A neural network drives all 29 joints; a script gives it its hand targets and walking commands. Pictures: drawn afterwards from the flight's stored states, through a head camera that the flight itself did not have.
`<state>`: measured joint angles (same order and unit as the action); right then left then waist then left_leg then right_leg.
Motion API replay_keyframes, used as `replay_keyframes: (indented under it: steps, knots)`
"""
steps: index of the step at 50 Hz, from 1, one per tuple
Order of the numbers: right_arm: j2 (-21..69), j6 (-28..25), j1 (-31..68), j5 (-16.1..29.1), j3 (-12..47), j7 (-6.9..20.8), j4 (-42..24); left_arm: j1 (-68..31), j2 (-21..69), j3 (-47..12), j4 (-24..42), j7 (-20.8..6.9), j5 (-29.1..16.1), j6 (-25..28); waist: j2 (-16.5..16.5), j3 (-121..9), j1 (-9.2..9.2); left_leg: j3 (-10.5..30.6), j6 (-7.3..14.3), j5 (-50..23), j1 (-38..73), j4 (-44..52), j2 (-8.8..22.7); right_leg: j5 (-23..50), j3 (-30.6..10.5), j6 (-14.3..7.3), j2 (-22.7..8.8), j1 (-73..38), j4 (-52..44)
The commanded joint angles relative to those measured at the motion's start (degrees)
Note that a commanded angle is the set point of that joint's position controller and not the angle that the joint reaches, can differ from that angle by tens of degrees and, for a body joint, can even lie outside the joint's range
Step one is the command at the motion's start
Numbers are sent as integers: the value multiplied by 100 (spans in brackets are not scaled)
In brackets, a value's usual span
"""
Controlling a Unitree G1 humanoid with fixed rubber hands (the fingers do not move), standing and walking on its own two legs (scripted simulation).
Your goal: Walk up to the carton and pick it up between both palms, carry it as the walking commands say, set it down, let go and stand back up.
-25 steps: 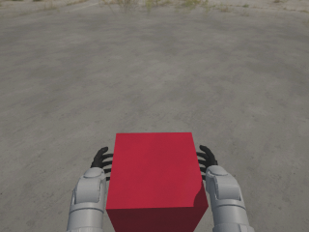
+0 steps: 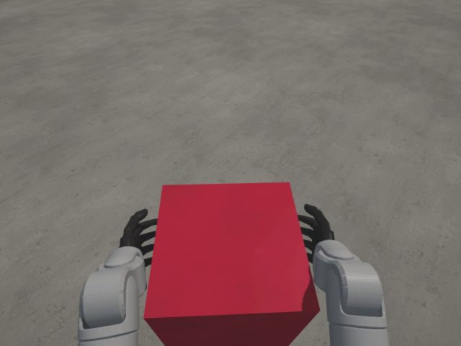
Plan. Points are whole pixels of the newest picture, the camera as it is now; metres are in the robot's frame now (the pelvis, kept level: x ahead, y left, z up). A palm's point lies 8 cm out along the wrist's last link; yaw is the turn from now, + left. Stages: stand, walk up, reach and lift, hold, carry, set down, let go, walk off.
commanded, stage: carry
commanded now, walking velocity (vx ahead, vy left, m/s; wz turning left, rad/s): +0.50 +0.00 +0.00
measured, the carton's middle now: (228, 272) +0.27 +0.00 +0.01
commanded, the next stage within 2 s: none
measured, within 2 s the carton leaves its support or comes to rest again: neither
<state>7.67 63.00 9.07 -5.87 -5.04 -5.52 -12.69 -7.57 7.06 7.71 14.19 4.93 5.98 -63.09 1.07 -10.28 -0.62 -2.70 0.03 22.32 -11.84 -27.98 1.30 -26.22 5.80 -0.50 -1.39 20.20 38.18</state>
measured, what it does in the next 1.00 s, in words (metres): walks ahead: right foot, then left foot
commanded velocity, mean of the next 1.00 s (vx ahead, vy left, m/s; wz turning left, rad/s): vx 0.50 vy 0.00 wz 0.00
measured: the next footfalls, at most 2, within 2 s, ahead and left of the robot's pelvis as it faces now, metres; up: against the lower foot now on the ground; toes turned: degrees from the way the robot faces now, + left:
right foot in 0.04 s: +0.03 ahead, -0.10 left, +0.00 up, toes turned -7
left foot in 0.34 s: +0.33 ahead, +0.11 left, +0.00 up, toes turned +12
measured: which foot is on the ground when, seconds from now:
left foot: down 0.00-0.06, up 0.08-0.32, down 0.34-0.82, up 0.84-1.00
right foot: up 0.00-0.02, down 0.04-0.36, up 0.38-0.76, down 0.78-1.00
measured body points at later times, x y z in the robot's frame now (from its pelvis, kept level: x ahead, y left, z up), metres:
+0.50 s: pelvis +0.28 +0.04 +0.01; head +0.30 +0.04 +0.46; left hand +0.56 +0.18 +0.06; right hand +0.55 -0.12 +0.06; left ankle +0.29 +0.10 -0.73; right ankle +0.18 -0.08 -0.65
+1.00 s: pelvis +0.60 -0.01 +0.02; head +0.63 -0.02 +0.46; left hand +0.86 +0.17 +0.07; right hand +0.90 -0.13 +0.07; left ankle +0.57 +0.13 -0.65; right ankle +0.61 -0.07 -0.73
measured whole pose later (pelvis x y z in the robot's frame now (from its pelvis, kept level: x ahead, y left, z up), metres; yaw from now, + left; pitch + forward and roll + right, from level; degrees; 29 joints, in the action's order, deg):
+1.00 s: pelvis +0.60 -0.01 +0.02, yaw +5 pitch +5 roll +1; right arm 7.7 68.8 9.6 -6.4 -6.6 -4.6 -19.3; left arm -8.2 7.6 5.7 19.2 5.8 6.1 -67.7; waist 0.8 -1.3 1.3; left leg -3.7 0.5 16.2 -32.3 -59.5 4.5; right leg -10.0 14.6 -4.5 -1.8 14.7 19.4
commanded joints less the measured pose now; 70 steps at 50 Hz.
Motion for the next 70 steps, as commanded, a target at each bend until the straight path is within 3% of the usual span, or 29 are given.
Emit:
replay_keyframes:
  steps: [1, 2, 3, 4, 5, 7, 13, 16, 17, 18, 19, 20, 22, 24, 32, 38, 39, 40, 41, 42, 45, 53, 62, 63, 64, 65, 66, 68, 70]
  knots:
    - [4953, 246, 2801, 2144, 4070, 1330, -946, -2926, 5093, -4279, 632, -1384, -2248, -270, 415, -951, -25, 947, 781, -2984, 1374, 149, 1281, 958, 392, -88, 96, 165, -1389]
    - [4946, 327, 2788, 2145, 4050, 1357, -965, -2768, 5069, -4262, 619, -1362, -2224, -325, 178, -1282, 101, 345, 478, -2706, 169, -502, 878, 1251, 222, -231, 52, -1588, -1656]
    - [4903, 425, 2878, 2229, 4062, 1412, -1086, -2622, 5043, -4211, 609, -1318, -2140, -359, -858, -1432, 225, -316, 164, -2014, -1236, -1950, 381, 1232, -1327, -574, -926, -2867, -2114]
    - [4948, 511, 3075, 2378, 4180, 1453, -1321, -2567, 5093, -4159, 604, -1272, -2085, -368, -2023, -1150, 248, -650, -48, 213, -3216, -3082, -130, 3278, -3138, -1224, -2205, -3950, -2162]
    - [4906, 556, 3045, 2475, 4153, 1485, -1243, -2680, 5137, -4186, 786, -1233, -2173, -415, -1377, -910, 243, -253, 47, 877, -3933, -3296, 60, 4139, -2992, -1496, -2321, -4204, -2064]
    - [5010, 579, 2963, 2487, 4095, 1518, -1048, -2786, 5134, -4145, 849, -1243, -2168, -473, -410, -665, 257, -105, 77, 709, -4070, -2781, 310, 4377, -2170, -1248, -2131, -4124, -2084]
    - [5082, 523, 2442, 2121, 3832, 1308, -1113, -2848, 5017, -4304, 1215, -1377, -2361, -553, -1014, -603, 170, -1032, 183, -1168, -1718, -451, -269, 4996, -40, -597, -1197, -2610, -2059]
    - [5109, 557, 2290, 2029, 3896, 1280, -1140, -2775, 4952, -4369, 1273, -1434, -2354, -616, -893, -1084, -11, -1394, 466, -1784, 765, 129, -432, 5479, 622, -254, -996, -1499, -632]
    - [5041, 565, 2257, 2018, 3896, 1279, -1133, -2880, 4907, -4413, 1295, -1460, -2341, -647, -611, -1447, -148, -614, 688, -1254, 1954, 68, 70, 4481, 595, -88, -886, -574, 403]
    - [4936, 581, 2312, 1952, 3856, 1266, -1023, -2981, 4856, -4433, 1237, -1496, -2340, -690, 591, -1696, -192, 1899, 1225, -410, 2481, 761, 1519, 2622, 589, 122, -307, 472, 2163]
    - [4965, 586, 2437, 2022, 3843, 1298, -917, -2899, 4869, -4428, 1141, -1525, -2360, -724, 1311, -1488, -113, 3508, 1671, -1050, 2896, 1421, 2329, -20, 84, 118, 314, 1707, 3154]
    - [5048, 593, 2526, 2065, 3815, 1326, -956, -2827, 4956, -4443, 949, -1531, -2341, -709, 829, -1492, -99, 3030, 1648, -1267, 2686, 1255, 2330, -29, -468, -15, -150, 1935, 3614]
    - [5413, 516, 2727, 2218, 3937, 1389, -1107, -2958, 5269, -4446, 1050, -1516, -2417, -588, -17, -1165, -77, 1999, 1302, -2222, 1983, 1256, 2026, 424, -625, -20, -470, 1875, 3131]
    - [5471, 491, 2709, 2372, 4044, 1440, -1153, -2795, 5380, -4353, 970, -1455, -2397, -506, 59, -1095, -47, 1209, 996, -2297, 1608, 1392, 1802, 534, -434, 62, -506, 1577, 2212]
    - [4979, 549, 2545, 2420, 4019, 1611, -1332, -2526, 5292, -4431, 1182, -1196, -2088, -449, 811, -500, -77, -105, 726, -3164, 1622, 1523, 1241, 1945, 522, 46, -136, 1244, -483]
    - [4861, 672, 2526, 2201, 3965, 1546, -1201, -2596, 5094, -4387, 1087, -1298, -2132, -613, 590, -527, 0, -731, 410, -3948, 1370, 382, 1088, 2312, 952, -159, 115, -172, -1370]
    - [4850, 700, 2522, 2173, 3971, 1538, -1132, -2570, 5064, -4333, 980, -1318, -2114, -635, 405, -835, 77, -934, 236, -4017, 777, -367, 905, 2120, 919, -233, 129, -1321, -1301]
    - [4844, 732, 2577, 2169, 3975, 1547, -1097, -2410, 5013, -4264, 834, -1333, -2071, -657, -101, -1296, 234, -1071, 69, -3316, -231, -1778, 653, 1598, -121, -440, -548, -2640, -1296]
    - [4840, 784, 2509, 2136, 3996, 1540, -1015, -2379, 5027, -4187, 673, -1346, -2022, -637, -1495, -1648, 242, -834, -95, -1161, -1987, -3733, -94, 920, -3051, -1198, -2172, -3742, -2125]
    - [4905, 752, 2693, 2194, 4028, 1541, -1098, -2523, 5258, -4225, 743, -1344, -2133, -621, -1583, -1476, 154, -105, 85, 426, -2874, -4441, -176, 1683, -3399, -1446, -2380, -3873, -2389]
    - [5312, 583, 2883, 2344, 4009, 1588, -1098, -2817, 5632, -4288, 926, -1396, -2236, -490, -230, -1099, 153, 364, 111, -284, -2747, -4123, 476, 2495, -1880, -1043, -2024, -2754, -2491]
    - [5389, 394, 2356, 2047, 4002, 1318, -1238, -2623, 5362, -4358, 1299, -1503, -2466, -412, -882, -734, 119, -459, 27, -1440, -2466, -1746, 397, 3529, -64, -611, -1374, -2697, -2743]
    - [5130, 666, 2485, 2218, 4091, 1422, -1164, -2540, 5021, -4291, 1161, -1429, -2189, -627, -905, -411, 111, -1344, 145, -1891, -1021, 262, -111, 5264, 721, -351, -1169, -2694, -1379]
    - [5110, 682, 2401, 2232, 4083, 1439, -1069, -2572, 4969, -4306, 1160, -1418, -2162, -650, -706, -790, 7, -1501, 241, -1788, 129, 460, -238, 5187, 912, -195, -1009, -2218, -540]
    - [5039, 686, 2368, 2237, 4050, 1454, -1034, -2671, 4898, -4322, 1147, -1414, -2125, -672, -359, -1254, -134, -467, 467, -1278, 1652, 355, 388, 4090, 761, 1, -909, -976, 628]
    - [5002, 674, 2376, 2209, 3960, 1448, -859, -2778, 4923, -4384, 1186, -1433, -2199, -722, 1120, -1757, -165, 2302, 1268, -1083, 2813, 859, 1954, 1971, 661, 225, -167, 651, 2426]
    - [5065, 649, 2416, 2273, 3954, 1461, -840, -2748, 4947, -4367, 1107, -1451, -2170, -731, 1482, -1509, -93, 3201, 1529, -1945, 3092, 1288, 2414, -100, 5, 198, 162, 1776, 3357]
    - [5314, 567, 2521, 2299, 3892, 1505, -872, -2856, 5305, -4488, 1039, -1446, -2299, -614, 477, -1419, -92, 1978, 1272, -3279, 2642, 993, 2109, 287, -648, 57, -415, 1957, 3585]
    - [5521, 475, 2693, 2428, 3936, 1548, -1065, -2865, 5560, -4426, 1034, -1425, -2335, -495, 207, -1181, -60, 1070, 844, -2971, 1974, 1229, 1830, 638, -593, 127, -605, 1693, 2796]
